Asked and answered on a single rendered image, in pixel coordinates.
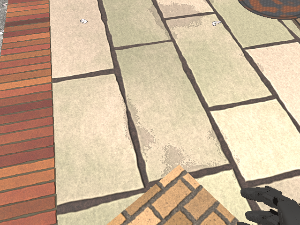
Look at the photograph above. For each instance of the robot right hand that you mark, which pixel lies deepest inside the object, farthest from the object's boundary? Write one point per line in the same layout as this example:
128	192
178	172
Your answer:
288	211

